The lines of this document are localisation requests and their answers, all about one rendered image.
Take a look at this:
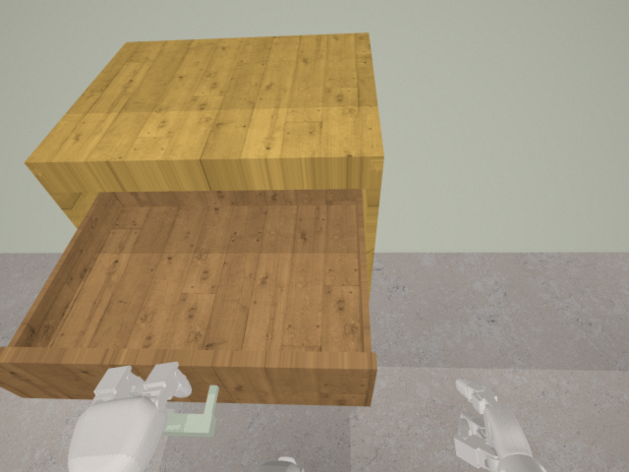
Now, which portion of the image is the cabinet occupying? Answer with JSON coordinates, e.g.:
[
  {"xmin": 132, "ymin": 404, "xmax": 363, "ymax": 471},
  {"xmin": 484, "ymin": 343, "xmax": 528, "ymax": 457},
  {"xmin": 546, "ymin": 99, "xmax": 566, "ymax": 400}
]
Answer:
[{"xmin": 24, "ymin": 32, "xmax": 384, "ymax": 301}]

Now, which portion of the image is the robot left shin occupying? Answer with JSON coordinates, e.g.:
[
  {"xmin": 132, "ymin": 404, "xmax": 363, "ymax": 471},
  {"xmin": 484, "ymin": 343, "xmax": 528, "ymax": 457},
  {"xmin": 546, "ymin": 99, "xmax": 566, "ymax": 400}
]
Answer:
[{"xmin": 278, "ymin": 456, "xmax": 297, "ymax": 465}]

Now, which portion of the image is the drawer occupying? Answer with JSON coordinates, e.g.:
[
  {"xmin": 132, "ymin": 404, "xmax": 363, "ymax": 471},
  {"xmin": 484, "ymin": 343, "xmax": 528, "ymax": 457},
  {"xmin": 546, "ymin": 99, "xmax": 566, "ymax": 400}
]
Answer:
[{"xmin": 0, "ymin": 189, "xmax": 377, "ymax": 406}]

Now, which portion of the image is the right robot hand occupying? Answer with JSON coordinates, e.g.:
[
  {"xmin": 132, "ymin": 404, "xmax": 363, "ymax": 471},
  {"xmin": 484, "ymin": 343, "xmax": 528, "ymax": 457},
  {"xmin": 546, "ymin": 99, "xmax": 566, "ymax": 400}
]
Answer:
[{"xmin": 454, "ymin": 378, "xmax": 533, "ymax": 472}]

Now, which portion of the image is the left robot hand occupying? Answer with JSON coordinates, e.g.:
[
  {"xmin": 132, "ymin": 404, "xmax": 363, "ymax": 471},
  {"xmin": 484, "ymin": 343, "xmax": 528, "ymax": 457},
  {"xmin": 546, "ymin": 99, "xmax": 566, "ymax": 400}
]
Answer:
[{"xmin": 68, "ymin": 362, "xmax": 192, "ymax": 472}]

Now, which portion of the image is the handle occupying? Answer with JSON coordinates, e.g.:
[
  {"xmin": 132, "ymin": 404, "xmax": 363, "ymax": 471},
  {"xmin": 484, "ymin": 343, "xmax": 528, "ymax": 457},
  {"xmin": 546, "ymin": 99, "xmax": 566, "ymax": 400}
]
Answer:
[{"xmin": 128, "ymin": 385, "xmax": 219, "ymax": 438}]

